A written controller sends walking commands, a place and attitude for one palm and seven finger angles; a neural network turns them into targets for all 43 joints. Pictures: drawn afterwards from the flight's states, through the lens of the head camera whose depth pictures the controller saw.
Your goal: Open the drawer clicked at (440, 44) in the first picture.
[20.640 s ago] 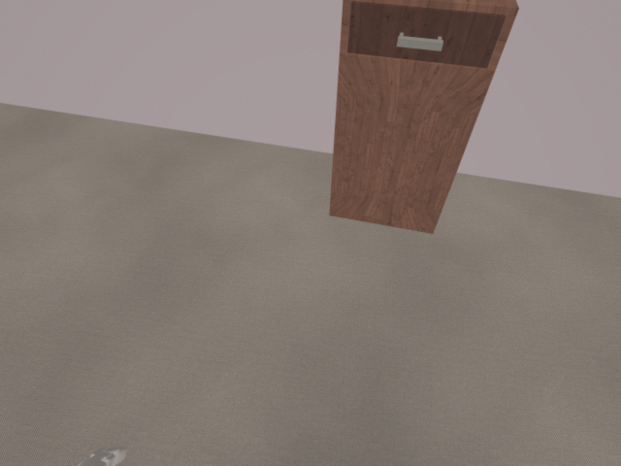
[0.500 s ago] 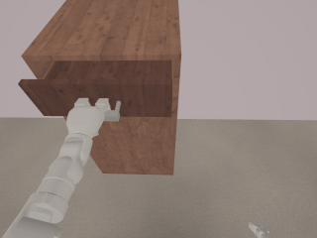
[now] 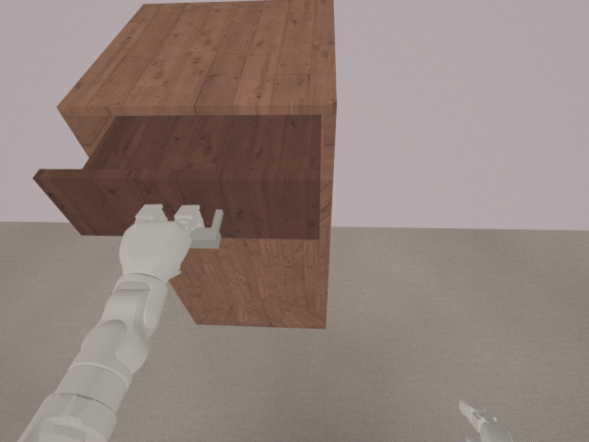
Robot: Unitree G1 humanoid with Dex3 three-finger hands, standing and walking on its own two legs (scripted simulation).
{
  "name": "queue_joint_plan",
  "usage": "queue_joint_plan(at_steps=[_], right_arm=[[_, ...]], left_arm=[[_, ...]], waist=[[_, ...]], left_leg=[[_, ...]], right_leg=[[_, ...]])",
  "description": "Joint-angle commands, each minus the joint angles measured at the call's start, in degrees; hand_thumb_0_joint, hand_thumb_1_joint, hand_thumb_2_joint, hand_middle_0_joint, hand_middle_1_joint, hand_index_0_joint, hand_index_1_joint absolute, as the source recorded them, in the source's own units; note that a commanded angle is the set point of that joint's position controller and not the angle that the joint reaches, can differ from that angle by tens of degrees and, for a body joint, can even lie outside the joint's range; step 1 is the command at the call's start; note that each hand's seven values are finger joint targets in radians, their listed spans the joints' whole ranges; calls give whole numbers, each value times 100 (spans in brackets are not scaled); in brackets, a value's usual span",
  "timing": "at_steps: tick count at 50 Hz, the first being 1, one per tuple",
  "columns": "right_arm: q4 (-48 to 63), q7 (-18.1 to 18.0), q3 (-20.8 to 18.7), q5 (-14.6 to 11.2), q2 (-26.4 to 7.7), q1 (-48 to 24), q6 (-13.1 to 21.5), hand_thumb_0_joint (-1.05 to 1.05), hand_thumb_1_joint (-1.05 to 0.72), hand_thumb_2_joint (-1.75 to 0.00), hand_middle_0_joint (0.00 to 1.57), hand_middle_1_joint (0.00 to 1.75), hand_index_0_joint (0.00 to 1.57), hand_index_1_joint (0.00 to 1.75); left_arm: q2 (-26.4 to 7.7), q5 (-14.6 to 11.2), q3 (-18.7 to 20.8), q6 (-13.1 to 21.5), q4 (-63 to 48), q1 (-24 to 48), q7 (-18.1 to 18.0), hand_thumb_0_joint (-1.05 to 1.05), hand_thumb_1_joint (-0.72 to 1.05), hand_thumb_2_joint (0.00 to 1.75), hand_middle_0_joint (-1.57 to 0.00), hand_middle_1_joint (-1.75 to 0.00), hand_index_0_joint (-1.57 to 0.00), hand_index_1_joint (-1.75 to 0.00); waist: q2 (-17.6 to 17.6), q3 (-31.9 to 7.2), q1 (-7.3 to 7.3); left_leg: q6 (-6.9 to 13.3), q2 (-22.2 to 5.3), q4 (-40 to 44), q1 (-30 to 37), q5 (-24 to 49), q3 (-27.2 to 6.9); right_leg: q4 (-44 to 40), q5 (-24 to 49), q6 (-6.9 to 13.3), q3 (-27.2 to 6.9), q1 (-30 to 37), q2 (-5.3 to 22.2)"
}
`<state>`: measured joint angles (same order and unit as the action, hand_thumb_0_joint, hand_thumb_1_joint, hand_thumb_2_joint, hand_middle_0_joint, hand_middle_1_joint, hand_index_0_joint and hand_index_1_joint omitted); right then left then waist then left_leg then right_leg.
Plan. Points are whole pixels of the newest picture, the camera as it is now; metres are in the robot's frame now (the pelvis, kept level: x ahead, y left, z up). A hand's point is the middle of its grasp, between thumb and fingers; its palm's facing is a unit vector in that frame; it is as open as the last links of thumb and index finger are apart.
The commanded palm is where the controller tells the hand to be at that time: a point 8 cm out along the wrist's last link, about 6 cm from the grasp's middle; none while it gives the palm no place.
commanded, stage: pull the drawer open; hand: left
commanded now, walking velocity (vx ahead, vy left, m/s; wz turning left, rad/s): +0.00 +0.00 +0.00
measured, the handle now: (180, 226) +0.40 +0.21 +0.06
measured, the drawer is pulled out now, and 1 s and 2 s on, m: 0.15 0.27 0.30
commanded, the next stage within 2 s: open the thumb to release the handle in 1.38 s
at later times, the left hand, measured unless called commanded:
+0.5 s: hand (161, 302) +0.29 +0.21 +0.03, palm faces +0.04 -0.08 -1.00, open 5.5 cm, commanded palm +0.25 +0.22 +0.09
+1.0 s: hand (147, 347) +0.23 +0.21 +0.03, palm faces +0.03 -0.09 -1.00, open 5.6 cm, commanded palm +0.19 +0.21 +0.09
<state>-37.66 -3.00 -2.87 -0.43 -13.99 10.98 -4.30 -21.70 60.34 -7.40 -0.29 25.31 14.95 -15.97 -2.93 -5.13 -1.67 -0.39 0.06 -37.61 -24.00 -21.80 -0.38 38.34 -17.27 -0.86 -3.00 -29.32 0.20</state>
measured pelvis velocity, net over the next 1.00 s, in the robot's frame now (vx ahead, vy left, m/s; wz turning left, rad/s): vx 0.01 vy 0.00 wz -0.01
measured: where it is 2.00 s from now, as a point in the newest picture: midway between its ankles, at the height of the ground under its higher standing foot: outside the picture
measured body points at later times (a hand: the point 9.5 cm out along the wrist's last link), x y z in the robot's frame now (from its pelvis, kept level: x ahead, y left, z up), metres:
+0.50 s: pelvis +0.01 +0.00 +0.00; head +0.03 -0.03 +0.45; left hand +0.28 +0.21 +0.09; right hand +0.20 -0.23 -0.11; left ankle -0.03 +0.13 -0.72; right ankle +0.02 -0.13 -0.72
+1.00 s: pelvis +0.01 +0.00 +0.00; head +0.03 -0.04 +0.45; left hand +0.22 +0.21 +0.09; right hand +0.22 -0.22 -0.10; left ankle -0.03 +0.13 -0.72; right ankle +0.02 -0.13 -0.72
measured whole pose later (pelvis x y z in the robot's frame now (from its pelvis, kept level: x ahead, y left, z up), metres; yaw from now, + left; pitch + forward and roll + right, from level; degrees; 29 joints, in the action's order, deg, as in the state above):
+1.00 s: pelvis +0.01 +0.00 +0.00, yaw -1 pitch +5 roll +1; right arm -35.3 -0.1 -1.2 1.8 -12.6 6.3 -2.6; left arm -21.3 60.0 -5.5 -0.5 -7.7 -20.4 -16.9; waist -3.5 -4.5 -4.8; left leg -0.9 -0.7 -38.3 -19.8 -23.7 0.1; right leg 40.0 -19.4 -0.4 -3.4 -25.8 -0.5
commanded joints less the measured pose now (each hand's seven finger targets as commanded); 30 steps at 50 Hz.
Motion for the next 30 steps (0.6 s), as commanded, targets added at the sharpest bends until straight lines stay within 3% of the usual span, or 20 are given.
queue_joint_plan(at_steps=[1, 4, 7, 9, 11, 14, 17, 19, 23, 25, 27, 30], right_arm=[[812, -11, -198, 2, -641, -449, 288, 0, -90, -90, 20, 30, 20, 30], [884, 21, -186, 3, -653, -530, 316, 0, -90, -90, 20, 30, 20, 30], [918, 64, -181, 21, -626, -601, 346, 0, -90, -90, 20, 30, 20, 30], [928, 67, -161, 23, -635, -638, 360, 0, -90, -90, 20, 30, 20, 30], [946, 89, -162, 38, -602, -677, 390, 0, -90, -90, 20, 30, 20, 30], [952, 90, -144, 61, -613, -747, 393, 0, -90, -90, 20, 30, 20, 30], [960, 127, -122, 63, -567, -825, 403, 0, -90, -90, 20, 30, 20, 30], [979, 129, -104, 82, -571, -871, 408, 0, -90, -90, 20, 30, 20, 30], [982, 147, -85, 107, -555, -965, 405, 0, -90, -90, 20, 30, 20, 30], [1044, 174, -62, 118, -494, -1014, 415, 0, -90, -90, 20, 30, 20, 30], [1004, 163, -54, 133, -493, -1037, 405, 0, -90, -90, 20, 30, 20, 30], [1011, 161, -25, 155, -465, -1085, 412, 0, -90, -90, 20, 30, 20, 30]], left_arm=[[-930, -107, 579, -69, -1160, 935, -164, 0, 90, 90, -40, -135, -40, -135], [-993, -138, 665, -54, -1507, 598, -138, 0, 90, 90, -40, -135, -40, -135], [-741, -135, 476, -77, -1818, 288, -145, 0, 90, 90, -40, -135, -40, -135], [-888, -131, 633, -105, -1934, 93, -159, 0, 90, 90, -40, -135, -40, -135], [-666, -115, 448, -130, -2149, -4, -174, 0, 90, 90, -40, -135, -40, -135], [-938, -100, 724, -184, -2360, -434, -203, 0, 90, 90, -40, -135, -40, -135], [-672, -122, 522, -224, -2561, -709, -194, 0, 90, 90, -40, -135, -40, -135], [-731, -106, 532, -226, -2858, -637, -211, 0, 90, 90, -40, -135, -40, -135], [-811, -93, 669, -266, -3026, -1180, -206, 0, 90, 90, -40, -135, -40, -135], [-628, -114, 535, -249, -3297, -1458, -194, 0, 90, 90, -40, -135, -40, -135], [-726, -102, 644, -256, -3273, -1589, -201, 0, 90, 90, -40, -135, -40, -135], [-733, -86, 647, -241, -3388, -1647, -209, 0, 90, 90, -40, -135, -40, -135]], waist=[[425, -1514, -109], [405, -1521, -177], [363, -1410, -139], [432, -1430, -182], [349, -1363, -169], [345, -1423, -266], [436, -1266, -231], [241, -1324, -238], [386, -1217, -288], [295, -1247, -324], [441, -1171, -310], [383, -1026, -304]], left_leg=[[133, 173, 452, 309, 1978, 304], [128, 161, 465, 321, 2082, 300], [113, 143, 449, 381, 2193, 295], [115, 134, 461, 383, 2149, 300], [111, 128, 442, 450, 2242, 287], [103, 137, 441, 468, 2263, 289], [90, 122, 440, 499, 2300, 267], [76, 117, 441, 574, 2343, 248], [74, 123, 429, 581, 2344, 250], [76, 121, 404, 622, 2492, 247], [77, 130, 376, 594, 2425, 249], [77, 137, 416, 559, 2194, 249]], right_leg=[[-353, 1579, 321, 364, 1351, -181], [-342, 1659, 318, 343, 1433, -175], [-323, 1721, 307, 360, 1347, -179], [-328, 1668, 306, 355, 1390, -179], [-310, 1691, 310, 373, 1306, -181], [-311, 1749, 313, 338, 1431, -174], [-304, 1713, 302, 389, 1344, -185], [-295, 1696, 314, 375, 1354, -173], [-324, 1745, 311, 348, 1408, -195], [-277, 1843, 306, 374, 1440, -174], [-284, 1872, 290, 350, 1402, -188], [-328, 1703, 293, 346, 1368, -177]])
